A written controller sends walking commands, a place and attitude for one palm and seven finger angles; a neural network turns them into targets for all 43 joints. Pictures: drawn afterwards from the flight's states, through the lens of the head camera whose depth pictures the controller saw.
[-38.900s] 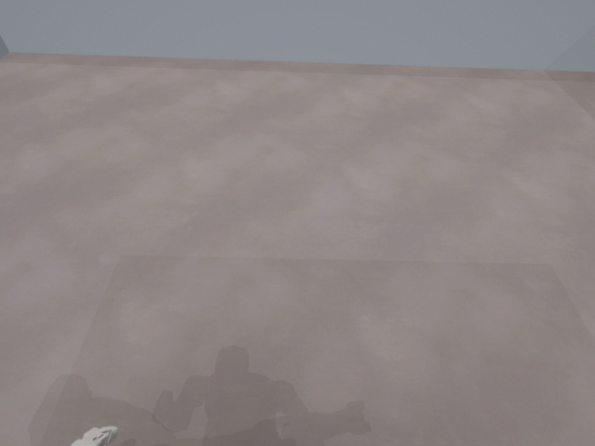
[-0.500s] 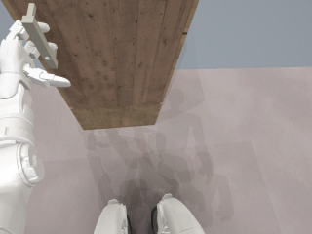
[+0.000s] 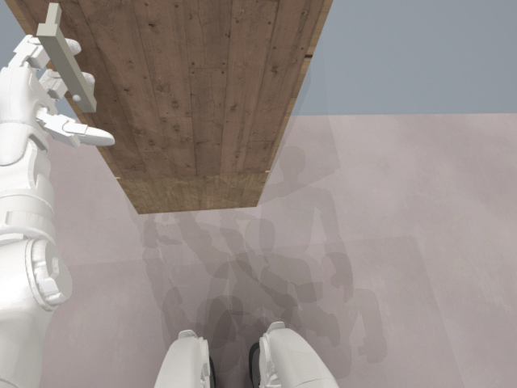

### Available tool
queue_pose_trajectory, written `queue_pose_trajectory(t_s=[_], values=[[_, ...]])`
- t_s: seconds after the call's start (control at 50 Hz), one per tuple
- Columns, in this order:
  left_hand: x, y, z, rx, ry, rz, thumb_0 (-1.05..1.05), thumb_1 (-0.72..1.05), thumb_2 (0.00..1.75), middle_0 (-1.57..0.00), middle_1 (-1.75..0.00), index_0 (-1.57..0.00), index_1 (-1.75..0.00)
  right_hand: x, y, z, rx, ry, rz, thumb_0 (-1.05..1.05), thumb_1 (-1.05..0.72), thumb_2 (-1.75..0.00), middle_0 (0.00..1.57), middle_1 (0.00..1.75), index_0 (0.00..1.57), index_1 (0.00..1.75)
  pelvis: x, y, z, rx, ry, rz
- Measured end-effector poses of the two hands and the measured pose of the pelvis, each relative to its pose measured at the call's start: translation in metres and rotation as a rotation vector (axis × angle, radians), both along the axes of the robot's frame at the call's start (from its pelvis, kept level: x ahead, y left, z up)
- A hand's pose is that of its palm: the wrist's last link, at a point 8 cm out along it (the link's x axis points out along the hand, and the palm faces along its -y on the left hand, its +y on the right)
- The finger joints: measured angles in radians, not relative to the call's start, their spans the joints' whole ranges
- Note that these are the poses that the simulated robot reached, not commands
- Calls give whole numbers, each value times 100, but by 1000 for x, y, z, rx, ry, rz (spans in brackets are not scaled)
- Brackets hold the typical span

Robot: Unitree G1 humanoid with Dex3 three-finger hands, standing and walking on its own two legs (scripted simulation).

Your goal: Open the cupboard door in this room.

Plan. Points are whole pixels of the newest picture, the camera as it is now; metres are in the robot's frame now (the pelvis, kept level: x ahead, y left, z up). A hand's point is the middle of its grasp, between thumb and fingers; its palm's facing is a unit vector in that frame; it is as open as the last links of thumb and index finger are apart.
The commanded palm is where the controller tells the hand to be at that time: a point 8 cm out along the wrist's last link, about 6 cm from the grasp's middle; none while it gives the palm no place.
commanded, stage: close the thumb around the handle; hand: left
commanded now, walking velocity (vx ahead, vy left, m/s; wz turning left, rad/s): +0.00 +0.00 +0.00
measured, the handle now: (73, 63) +0.57 +0.22 +0.07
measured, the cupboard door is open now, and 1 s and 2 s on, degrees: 0 1 50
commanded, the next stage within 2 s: pull the door open along its arc in 0.74 s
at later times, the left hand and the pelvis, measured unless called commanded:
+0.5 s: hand (72, 100) +0.51 +0.22 +0.06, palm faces +0.02 -1.00 -0.02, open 8.3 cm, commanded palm +0.50 +0.24 +0.06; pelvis +0.00 +0.01 +0.00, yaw +0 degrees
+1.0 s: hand (80, 104) +0.51 +0.21 +0.06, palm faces +0.03 -1.00 -0.02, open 6.6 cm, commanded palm +0.47 +0.24 +0.06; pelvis +0.00 +0.00 +0.00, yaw +0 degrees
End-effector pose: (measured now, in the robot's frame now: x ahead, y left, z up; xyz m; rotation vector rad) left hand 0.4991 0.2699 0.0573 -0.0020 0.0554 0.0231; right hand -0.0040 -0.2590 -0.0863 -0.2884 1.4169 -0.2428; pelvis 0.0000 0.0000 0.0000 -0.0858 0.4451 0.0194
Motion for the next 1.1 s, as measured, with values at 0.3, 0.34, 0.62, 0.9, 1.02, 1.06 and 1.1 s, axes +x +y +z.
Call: queue_pose_trajectory(t_s=[0.3, 0.34, 0.62, 0.9, 1.02, 1.06, 1.1], values=[[-2, 1, -1, -7, -4, -8, -1, -20, 43, -32, -124, -33, -123, -1, 10, 1, 10, 10, -7, 1, -91, -90, 20, 30, 20, 30, 3, 7, 2, -7, -1, 0], [-3, 1, -1, -9, -4, -2, -1, -11, 47, -32, -124, -33, -124, -1, 11, 1, 10, 4, -7, 1, -91, -90, 21, 30, 20, 30, 3, 8, 2, -8, -4, 1], [-9, -2, 7, 14, -19, 0, 0, 56, 76, -32, -130, -35, -131, -2, 15, -1, 24, 3, 5, 1, -91, -90, 21, 30, 20, 30, 0, 11, 3, -9, -17, 12], [-11, -7, 6, 18, -28, 14, 0, 60, 80, -27, -132, -31, -131, -4, 6, -2, 14, -9, 6, 1, -91, -90, 20, 30, 20, 30, -4, 4, 1, -1, -18, 7], [-17, -9, 6, 26, -28, 6, 0, 62, 78, -26, -132, -30, -131, -2, 3, 1, 20, -22, -8, 1, -91, -90, 20, 30, 20, 30, -2, 1, 4, 6, -25, -4], [-21, -10, 7, 29, -28, 1, -1, 62, 78, -26, -132, -30, -131, 1, 3, 2, 27, -28, -13, 1, -91, -90, 20, 30, 20, 30, 0, 1, 6, 10, -29, -9], [-28, -11, 7, 32, -27, -4, -1, 63, 77, -26, -132, -29, -131, 5, 3, 3, 35, -40, -19, 1, -91, -90, 20, 30, 20, 30, 3, 1, 9, 13, -35, -13]])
